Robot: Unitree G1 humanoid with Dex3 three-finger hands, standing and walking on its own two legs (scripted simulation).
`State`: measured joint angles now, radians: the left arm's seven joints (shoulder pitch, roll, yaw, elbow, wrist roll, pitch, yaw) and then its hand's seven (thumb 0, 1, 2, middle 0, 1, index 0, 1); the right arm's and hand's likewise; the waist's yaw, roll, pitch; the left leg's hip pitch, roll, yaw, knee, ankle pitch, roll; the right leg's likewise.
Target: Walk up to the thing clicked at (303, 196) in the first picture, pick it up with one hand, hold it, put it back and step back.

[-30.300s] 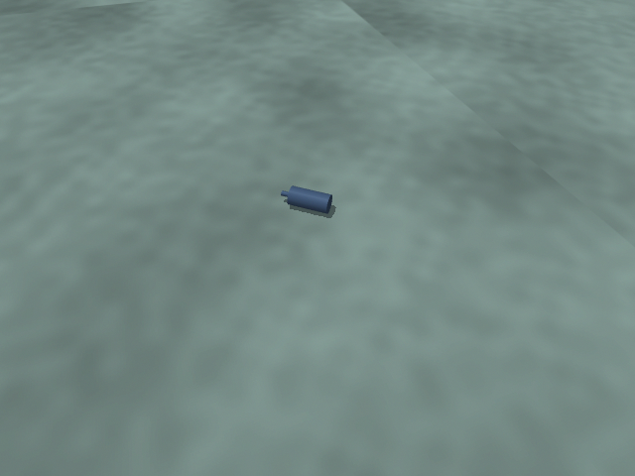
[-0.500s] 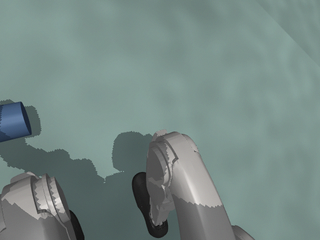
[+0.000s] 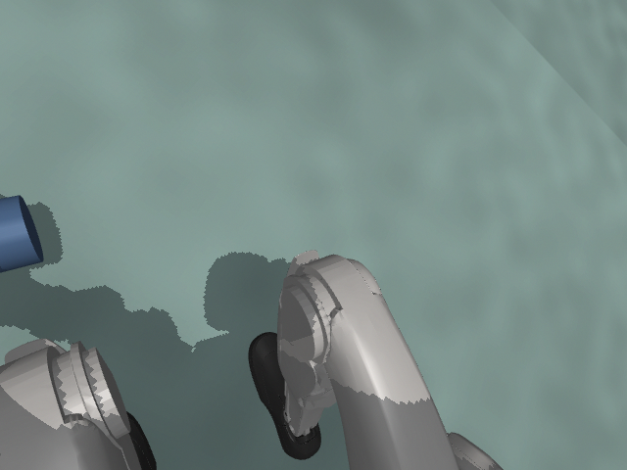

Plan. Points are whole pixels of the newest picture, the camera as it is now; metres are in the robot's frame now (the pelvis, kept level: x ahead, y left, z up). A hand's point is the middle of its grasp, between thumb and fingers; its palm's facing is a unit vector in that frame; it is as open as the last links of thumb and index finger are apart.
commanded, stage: open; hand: left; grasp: from above
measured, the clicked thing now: out of the picture +0.44 +0.32 -0.25
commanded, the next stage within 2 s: withdraw in 0.72 s
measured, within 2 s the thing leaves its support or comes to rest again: rests again in 1.66 s
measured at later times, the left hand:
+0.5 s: hand out of the picture +0.44 +0.29 -0.24, palm faces -0.46 -0.11 -0.88, open 13.4 cm
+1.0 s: hand out of the picture +0.45 +0.29 -0.22, palm faces -0.41 -0.12 -0.91, open 13.7 cm
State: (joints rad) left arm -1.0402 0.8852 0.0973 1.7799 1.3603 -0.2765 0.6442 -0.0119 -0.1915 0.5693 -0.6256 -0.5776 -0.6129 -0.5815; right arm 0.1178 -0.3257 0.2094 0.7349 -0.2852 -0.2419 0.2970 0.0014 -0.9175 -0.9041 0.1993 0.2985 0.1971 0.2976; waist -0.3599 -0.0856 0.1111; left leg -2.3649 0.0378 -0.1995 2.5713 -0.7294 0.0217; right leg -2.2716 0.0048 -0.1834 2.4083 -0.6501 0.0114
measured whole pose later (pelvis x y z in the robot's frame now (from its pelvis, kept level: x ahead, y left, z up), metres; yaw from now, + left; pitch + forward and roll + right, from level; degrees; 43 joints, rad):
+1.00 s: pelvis +0.00 +0.00 +0.00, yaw -1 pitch +29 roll -12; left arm -0.98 0.87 0.15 1.63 1.34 -0.25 0.62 -0.01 -0.48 1.04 -0.10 -1.03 -0.10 -1.03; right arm 0.14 -0.32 0.19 0.72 -0.27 -0.25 0.31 0.00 -0.91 -0.90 0.20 0.30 0.20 0.30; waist -0.35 -0.08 0.10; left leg -2.37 0.04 -0.21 2.57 -0.73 0.01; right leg -2.27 0.01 -0.19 2.40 -0.65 0.01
